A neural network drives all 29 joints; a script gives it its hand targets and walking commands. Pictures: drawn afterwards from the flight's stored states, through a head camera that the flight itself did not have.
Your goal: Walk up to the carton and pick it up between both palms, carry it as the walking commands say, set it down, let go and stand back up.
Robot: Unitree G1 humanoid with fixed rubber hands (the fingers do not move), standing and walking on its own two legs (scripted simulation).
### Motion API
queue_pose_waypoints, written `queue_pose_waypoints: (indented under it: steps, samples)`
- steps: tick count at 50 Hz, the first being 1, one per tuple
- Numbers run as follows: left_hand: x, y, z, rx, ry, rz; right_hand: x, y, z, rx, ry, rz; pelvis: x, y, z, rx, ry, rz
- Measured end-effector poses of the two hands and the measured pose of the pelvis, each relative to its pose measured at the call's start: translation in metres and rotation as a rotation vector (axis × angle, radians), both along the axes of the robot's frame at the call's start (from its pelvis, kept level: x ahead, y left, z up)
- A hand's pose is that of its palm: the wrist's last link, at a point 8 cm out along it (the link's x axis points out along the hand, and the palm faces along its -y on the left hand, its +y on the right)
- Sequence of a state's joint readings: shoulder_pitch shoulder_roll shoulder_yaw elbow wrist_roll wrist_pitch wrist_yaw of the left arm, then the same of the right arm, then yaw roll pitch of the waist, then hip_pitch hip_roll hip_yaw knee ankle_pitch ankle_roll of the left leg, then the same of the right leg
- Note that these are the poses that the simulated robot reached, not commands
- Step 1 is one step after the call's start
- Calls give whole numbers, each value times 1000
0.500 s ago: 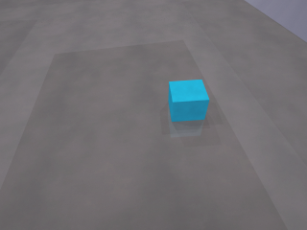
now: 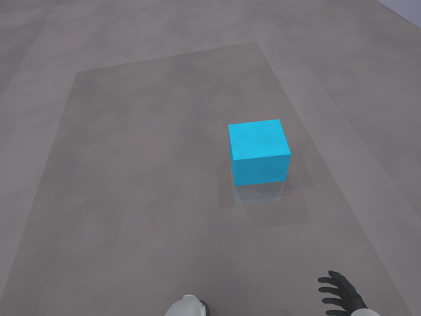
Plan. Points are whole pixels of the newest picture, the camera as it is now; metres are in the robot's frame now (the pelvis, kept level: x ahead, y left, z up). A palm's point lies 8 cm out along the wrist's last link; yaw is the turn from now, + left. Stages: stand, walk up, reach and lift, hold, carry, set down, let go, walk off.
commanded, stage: walk up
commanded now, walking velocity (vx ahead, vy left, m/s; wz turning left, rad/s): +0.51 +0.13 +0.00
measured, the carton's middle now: (256, 152) +1.05 -0.05 -0.66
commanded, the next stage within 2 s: none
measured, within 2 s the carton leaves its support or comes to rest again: neither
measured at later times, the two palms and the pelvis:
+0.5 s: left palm (153, 202) +0.41 +0.24 -0.13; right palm (364, 302) +0.21 -0.24 -0.12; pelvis +0.28 +0.01 +0.00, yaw -1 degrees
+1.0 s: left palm (159, 190) +0.44 +0.23 -0.12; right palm (337, 170) +0.55 -0.25 -0.14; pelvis +0.47 -0.01 +0.01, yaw -1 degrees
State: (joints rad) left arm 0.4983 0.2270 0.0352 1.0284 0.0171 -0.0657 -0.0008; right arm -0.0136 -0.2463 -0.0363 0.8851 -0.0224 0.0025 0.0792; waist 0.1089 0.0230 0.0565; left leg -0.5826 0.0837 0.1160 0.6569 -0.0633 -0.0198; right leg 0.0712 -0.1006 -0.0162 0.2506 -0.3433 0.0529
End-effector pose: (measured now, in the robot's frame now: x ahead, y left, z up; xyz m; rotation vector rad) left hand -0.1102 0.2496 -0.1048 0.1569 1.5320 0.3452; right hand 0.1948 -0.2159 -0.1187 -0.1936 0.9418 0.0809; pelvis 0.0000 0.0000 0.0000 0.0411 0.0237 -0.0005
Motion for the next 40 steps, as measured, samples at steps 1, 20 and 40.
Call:
queue_pose_waypoints:
  steps: [1, 20, 40]
  samples:
    - [12, 4, -5, -4, 4, 5, 17, 8, -2, 0, -6, 7, 14, 5, -4, -2, 6, 3]
    - [444, 36, -18, -116, -415, -281, -10, -9, 14, -183, 393, -316, 226, 33, 10, -85, -48, 16]
    - [573, -28, 1, 28, -308, -187, 249, -74, -31, -79, 349, -238, 417, -36, 5, 13, -35, -14]
